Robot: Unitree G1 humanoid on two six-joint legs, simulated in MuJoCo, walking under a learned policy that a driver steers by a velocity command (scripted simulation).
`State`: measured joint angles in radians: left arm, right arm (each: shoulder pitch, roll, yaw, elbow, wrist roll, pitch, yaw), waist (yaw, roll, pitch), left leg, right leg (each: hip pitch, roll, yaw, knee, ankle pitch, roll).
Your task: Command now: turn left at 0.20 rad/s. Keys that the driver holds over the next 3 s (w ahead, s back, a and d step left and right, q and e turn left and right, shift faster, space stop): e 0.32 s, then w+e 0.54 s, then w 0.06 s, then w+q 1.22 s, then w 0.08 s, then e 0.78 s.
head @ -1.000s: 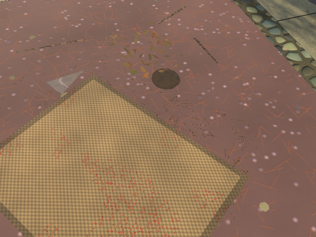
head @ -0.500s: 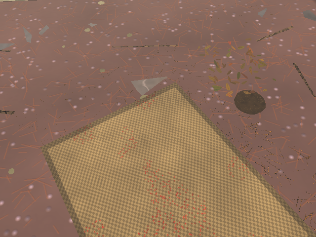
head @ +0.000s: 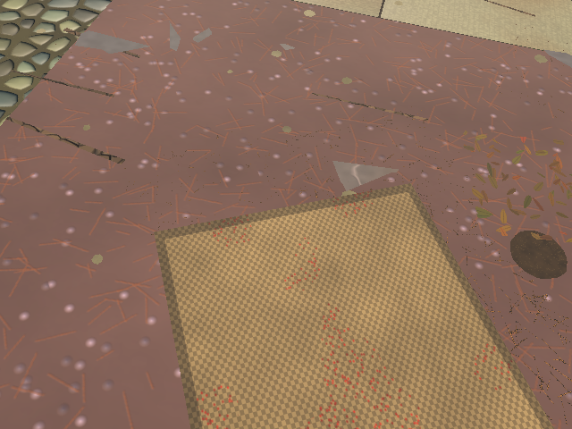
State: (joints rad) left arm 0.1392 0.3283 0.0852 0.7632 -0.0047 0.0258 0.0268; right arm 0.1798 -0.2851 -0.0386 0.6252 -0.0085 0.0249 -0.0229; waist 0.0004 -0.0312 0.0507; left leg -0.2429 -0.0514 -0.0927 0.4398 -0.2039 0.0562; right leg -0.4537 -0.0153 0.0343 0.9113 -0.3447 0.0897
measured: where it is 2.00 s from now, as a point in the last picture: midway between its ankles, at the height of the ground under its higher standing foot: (420, 322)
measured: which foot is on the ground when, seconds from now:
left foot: down 0.00-0.72, up 0.74-1.00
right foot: up 0.00-0.12, down 0.14-0.36, up 0.38-0.70, down 0.72-1.00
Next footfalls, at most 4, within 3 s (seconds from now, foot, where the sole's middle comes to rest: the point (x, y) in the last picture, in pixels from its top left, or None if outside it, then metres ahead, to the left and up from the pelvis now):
0.14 right None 0.04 -0.16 -0.78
0.72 right None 0.12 -0.23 -0.78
1.22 left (371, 408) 0.52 -0.22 -0.78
1.68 right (475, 338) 0.70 -0.51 -0.78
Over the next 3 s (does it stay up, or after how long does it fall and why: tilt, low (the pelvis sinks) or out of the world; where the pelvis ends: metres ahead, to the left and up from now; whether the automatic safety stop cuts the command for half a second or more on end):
stays up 1.05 -0.34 -0.01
